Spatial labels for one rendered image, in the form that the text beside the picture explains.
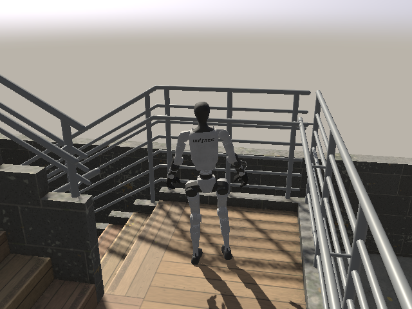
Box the stairs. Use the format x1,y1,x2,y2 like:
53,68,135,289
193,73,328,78
0,231,98,309
97,212,151,293

